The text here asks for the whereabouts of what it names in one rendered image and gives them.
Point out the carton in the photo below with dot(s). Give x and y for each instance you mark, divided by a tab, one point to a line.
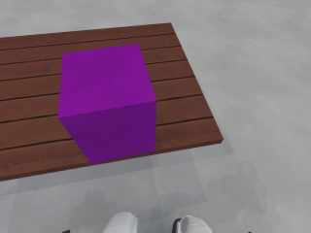
107	102

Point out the robot right thigh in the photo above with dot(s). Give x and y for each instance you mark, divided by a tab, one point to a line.
191	224

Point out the table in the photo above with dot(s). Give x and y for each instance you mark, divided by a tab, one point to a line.
33	141

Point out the robot left thigh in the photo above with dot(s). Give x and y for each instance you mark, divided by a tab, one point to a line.
123	222

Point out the robot thigh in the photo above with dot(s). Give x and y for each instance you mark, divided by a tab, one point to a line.
123	222
191	224

